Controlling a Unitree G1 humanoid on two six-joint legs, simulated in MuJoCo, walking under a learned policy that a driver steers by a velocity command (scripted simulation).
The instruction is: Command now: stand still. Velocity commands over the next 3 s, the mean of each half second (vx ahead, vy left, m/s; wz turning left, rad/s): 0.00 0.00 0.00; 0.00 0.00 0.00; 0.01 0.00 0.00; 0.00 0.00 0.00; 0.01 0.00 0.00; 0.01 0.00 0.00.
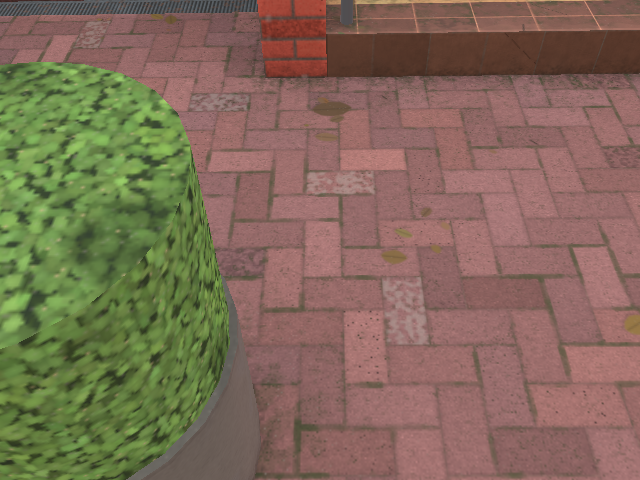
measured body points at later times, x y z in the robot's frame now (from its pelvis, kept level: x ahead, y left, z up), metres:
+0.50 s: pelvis +0.00 -0.03 +0.01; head +0.01 -0.02 +0.46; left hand +0.07 +0.22 -0.13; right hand +0.03 -0.28 -0.14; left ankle +0.04 +0.11 -0.72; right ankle +0.01 -0.12 -0.72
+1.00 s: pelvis +0.01 -0.03 +0.02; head +0.03 -0.03 +0.46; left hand +0.04 +0.20 -0.14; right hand +0.01 -0.27 -0.14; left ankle +0.04 +0.11 -0.72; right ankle +0.01 -0.12 -0.72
